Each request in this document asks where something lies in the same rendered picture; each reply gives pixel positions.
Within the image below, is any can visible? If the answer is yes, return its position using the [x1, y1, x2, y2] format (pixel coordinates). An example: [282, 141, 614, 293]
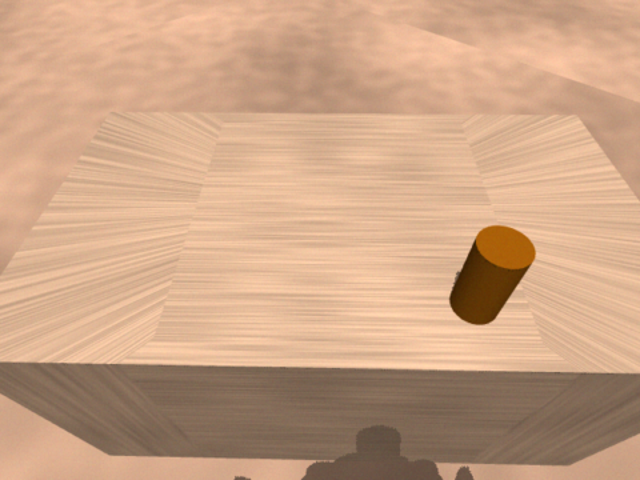
[450, 226, 536, 325]

